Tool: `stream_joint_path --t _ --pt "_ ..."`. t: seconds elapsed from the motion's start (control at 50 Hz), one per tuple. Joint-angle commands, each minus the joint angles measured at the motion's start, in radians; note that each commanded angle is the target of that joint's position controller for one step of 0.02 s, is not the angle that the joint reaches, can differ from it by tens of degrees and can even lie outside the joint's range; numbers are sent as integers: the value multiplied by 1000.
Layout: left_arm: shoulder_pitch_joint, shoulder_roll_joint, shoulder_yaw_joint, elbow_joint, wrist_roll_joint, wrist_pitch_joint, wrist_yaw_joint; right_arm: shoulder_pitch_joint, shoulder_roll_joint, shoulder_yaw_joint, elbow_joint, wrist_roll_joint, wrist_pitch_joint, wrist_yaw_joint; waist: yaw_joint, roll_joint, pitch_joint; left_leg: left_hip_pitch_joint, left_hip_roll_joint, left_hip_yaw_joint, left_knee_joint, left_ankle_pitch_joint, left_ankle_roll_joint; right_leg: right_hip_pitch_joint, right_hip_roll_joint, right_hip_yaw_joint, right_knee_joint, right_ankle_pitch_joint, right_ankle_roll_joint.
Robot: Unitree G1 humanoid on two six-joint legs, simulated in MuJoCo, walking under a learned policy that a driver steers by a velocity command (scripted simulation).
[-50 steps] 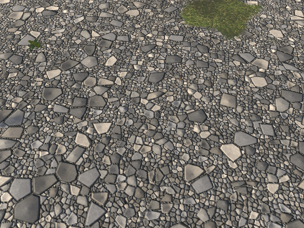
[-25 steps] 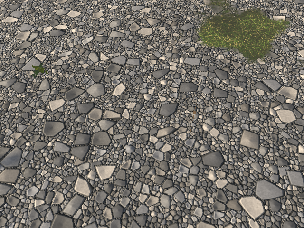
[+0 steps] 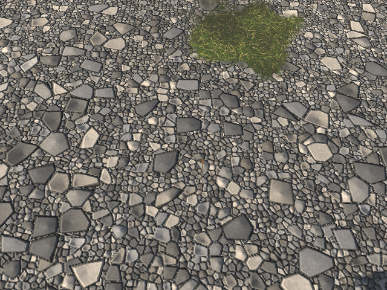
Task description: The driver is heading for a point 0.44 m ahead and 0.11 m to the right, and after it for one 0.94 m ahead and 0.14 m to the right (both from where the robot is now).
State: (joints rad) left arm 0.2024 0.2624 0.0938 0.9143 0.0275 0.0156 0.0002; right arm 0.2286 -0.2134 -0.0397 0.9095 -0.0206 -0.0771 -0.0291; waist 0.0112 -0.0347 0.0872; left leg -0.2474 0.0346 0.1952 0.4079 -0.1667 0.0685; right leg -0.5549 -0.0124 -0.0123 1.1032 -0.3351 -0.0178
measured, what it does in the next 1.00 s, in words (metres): walks ahead, turning right: right foot, then left foot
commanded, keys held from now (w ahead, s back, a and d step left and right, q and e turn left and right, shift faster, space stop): e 0.44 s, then no key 0.04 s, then w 0.52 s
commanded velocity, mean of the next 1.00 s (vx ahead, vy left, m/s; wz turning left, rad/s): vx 0.19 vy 0.00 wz -0.37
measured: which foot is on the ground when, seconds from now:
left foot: down 0.00-0.24, up 0.26-0.70, down 0.72-1.00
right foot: up 0.00-0.22, down 0.24-0.72, up 0.74-1.00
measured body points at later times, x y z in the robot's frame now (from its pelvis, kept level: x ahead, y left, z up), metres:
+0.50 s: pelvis +0.04 -0.04 +0.00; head +0.07 -0.07 +0.45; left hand +0.22 +0.20 -0.11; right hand +0.07 -0.32 -0.14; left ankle +0.08 +0.11 -0.68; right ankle +0.06 -0.11 -0.74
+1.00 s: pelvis +0.14 -0.04 +0.00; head +0.16 -0.03 +0.45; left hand +0.36 +0.14 -0.12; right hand +0.01 -0.27 -0.12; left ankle +0.08 +0.08 -0.74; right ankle +0.18 -0.21 -0.69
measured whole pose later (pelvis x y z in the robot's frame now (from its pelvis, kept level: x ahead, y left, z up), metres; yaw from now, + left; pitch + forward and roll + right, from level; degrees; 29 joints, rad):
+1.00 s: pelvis +0.14 -0.04 +0.00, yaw -21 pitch +2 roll +0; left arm 0.16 0.27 0.06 0.82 0.04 -0.01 -0.05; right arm 0.46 -0.20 -0.05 0.94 -0.01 -0.08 0.00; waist -0.04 -0.05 -0.01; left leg 0.04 -0.03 0.02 0.18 -0.24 0.05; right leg -0.60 -0.05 -0.01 0.84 -0.13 0.00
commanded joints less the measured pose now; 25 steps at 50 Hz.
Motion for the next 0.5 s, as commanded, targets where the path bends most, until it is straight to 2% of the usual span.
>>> stream_joint_path --t 0.02,0.08,0.18,0.2,0.22,0.24,0.26,0.28,0.3,0.32,0.34,0.36,0.38,0.42,0.44,0.48,0.5 --pt "91 -12 -8 -43 5 26 -16 -9 -111 -20 -57 -1 -6 -6 39 163 -118 37 261 -87 -122 553 123 51 -36 -8 -104 100 8" --pt "13 -11 -21 -86 3 31 -32 -2 -138 -29 -60 0 7 -4 17 169 -123 18 262 -32 -109 469 115 135 -30 -50 -263 159 -1" --pt "-58 34 -13 -151 3 39 -37 34 -192 -54 -66 -5 47 6 -25 169 -114 78 332 -56 -36 270 101 169 -20 -77 -394 -2 -28" --pt "-59 37 -11 -161 1 36 -36 38 -197 -58 -67 -5 56 5 -28 166 -110 84 339 -59 -4 225 88 190 -16 -79 -441 -22 -37" --pt "-38 33 -11 -163 2 27 -33 38 -203 -62 -66 -3 67 3 -11 141 -113 73 329 -40 57 172 58 247 -4 -85 -537 23 -48" --pt "6 56 -4 -152 6 10 -28 77 -196 -65 -55 -10 79 4 5 59 -139 37 289 -11 176 83 9 345 -6 -35 -650 122 -65" --pt "54 164 20 -150 17 -9 -13 113 -146 -55 -78 -13 89 11 4 -191 -162 -109 182 65 454 -172 -58 455 -211 247 -769 388 -114" --pt "88 268 49 -154 -7 -4 -8 50 -98 -39 -144 -2 104 2 33 -301 -161 -336 -8 -18 630 -541 -108 477 -397 534 -799 625 -300" --pt "142 227 47 -137 -22 1 -5 -2 -139 -44 -143 -8 120 -1 61 -115 -175 -352 19 -144 744 -499 -115 492 -368 460 -781 641 -334" --pt "94 184 32 -138 -20 6 2 -14 -124 -44 -145 5 121 1 30 -89 -136 -363 24 -174 761 -418 -113 449 -309 375 -774 600 -313" --pt "23 149 20 -153 -14 13 9 -17 -115 -42 -138 11 112 1 -1 -63 -100 -357 38 -201 716 -327 -107 410 -239 307 -788 526 -263" --pt "-30 126 13 -171 -21 16 15 -19 -132 -47 -138 -2 106 1 -16 -79 -100 -348 39 -207 688 -271 -103 406 -196 275 -789 499 -232" --pt "-52 107 6 -182 -20 16 15 2 -141 -49 -129 -15 107 4 -25 -79 -125 -322 23 -200 703 -240 -102 406 -173 255 -780 556 -226" --pt "-27 125 10 -183 -22 7 6 17 -132 -49 -131 -10 114 7 -27 -36 -169 -296 5 -209 695 -227 -106 417 -168 260 -772 582 -228" --pt "-14 138 14 -181 -21 3 3 10 -124 -47 -138 -5 118 7 -23 -30 -170 -296 2 -214 668 -226 -110 420 -166 273 -776 547 -230" --pt "0 139 12 -179 -15 2 4 4 -116 -43 -142 -1 126 4 -12 -48 -164 -292 0 -215 602 -229 -113 426 -168 290 -794 451 -232" --pt "21 135 11 -174 -13 2 4 1 -118 -41 -145 -5 126 6 -1 -62 -176 -277 2 -211 565 -229 -112 424 -164 309 -825 280 -237"
Keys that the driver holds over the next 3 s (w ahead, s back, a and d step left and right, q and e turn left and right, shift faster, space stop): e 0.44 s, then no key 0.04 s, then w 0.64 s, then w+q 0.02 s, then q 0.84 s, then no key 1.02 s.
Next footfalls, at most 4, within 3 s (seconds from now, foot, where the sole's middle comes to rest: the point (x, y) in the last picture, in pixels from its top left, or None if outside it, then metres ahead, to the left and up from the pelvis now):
0.24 right None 0.10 -0.12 -0.78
0.72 left None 0.12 0.07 -0.78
1.18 right None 0.32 -0.24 -0.78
1.68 left None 0.44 -0.08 -0.78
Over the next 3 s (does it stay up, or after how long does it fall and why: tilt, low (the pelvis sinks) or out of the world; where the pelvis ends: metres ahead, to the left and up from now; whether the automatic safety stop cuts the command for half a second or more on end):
stays up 0.33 -0.18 0.00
